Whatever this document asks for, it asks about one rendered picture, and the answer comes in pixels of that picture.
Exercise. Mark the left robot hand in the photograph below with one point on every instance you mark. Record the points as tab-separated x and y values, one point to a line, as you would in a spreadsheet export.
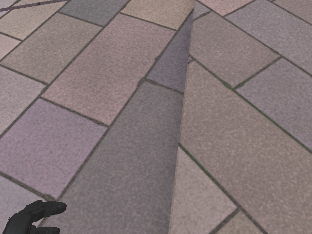
21	222

